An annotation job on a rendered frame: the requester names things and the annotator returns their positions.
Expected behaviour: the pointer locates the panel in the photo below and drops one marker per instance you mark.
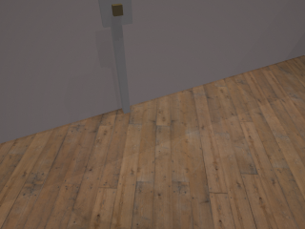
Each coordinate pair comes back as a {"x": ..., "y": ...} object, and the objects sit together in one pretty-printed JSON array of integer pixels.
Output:
[{"x": 116, "y": 22}]

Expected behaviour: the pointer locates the button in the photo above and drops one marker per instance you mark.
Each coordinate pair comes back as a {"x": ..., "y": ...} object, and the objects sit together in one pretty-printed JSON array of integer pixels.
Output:
[{"x": 117, "y": 9}]

